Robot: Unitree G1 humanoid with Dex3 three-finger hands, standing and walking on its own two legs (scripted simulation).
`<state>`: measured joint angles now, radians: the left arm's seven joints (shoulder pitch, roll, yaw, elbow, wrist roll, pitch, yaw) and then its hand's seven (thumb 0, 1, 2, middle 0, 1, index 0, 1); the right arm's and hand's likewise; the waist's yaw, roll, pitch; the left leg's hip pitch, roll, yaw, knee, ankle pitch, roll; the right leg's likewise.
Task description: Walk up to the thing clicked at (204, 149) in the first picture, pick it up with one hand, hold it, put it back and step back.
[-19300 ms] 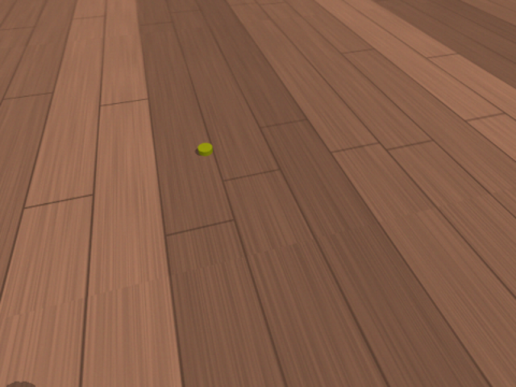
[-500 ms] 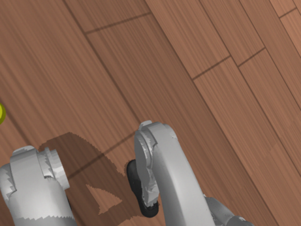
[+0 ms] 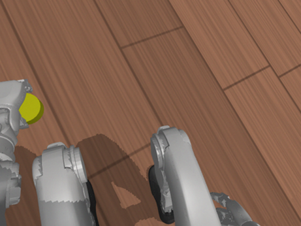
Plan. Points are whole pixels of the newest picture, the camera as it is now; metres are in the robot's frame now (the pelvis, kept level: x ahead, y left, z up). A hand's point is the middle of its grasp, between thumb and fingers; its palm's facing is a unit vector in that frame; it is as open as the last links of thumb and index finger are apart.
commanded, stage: lift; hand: left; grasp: from above
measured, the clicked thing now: (25, 108) +0.44 +0.30 -0.20
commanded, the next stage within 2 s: hold in 1.78 s
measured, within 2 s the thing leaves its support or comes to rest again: neither
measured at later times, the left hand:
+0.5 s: hand out of the picture +0.40 +0.31 -0.07, palm faces -0.44 -0.09 -0.89, open 10.8 cm
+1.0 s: hand out of the picture +0.35 +0.31 +0.12, palm faces -0.39 -0.13 -0.91, open 11.0 cm
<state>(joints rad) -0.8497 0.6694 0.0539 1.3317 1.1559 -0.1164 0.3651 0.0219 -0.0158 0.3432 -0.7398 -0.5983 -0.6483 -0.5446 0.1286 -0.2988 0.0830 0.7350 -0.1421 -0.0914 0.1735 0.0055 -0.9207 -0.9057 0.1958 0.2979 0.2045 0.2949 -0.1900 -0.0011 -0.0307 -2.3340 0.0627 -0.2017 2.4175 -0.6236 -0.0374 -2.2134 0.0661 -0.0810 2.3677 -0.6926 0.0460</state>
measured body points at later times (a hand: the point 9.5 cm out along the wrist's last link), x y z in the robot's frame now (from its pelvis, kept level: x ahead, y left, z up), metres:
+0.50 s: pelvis +0.00 +0.00 +0.06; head +0.19 +0.05 +0.46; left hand +0.42 +0.31 -0.02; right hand +0.09 -0.27 -0.07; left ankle +0.09 +0.15 -0.29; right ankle +0.10 -0.12 -0.29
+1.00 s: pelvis +0.00 +0.01 +0.20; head +0.14 +0.05 +0.63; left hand +0.36 +0.32 +0.17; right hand +0.17 -0.24 +0.08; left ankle +0.09 +0.15 -0.29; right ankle +0.10 -0.12 -0.29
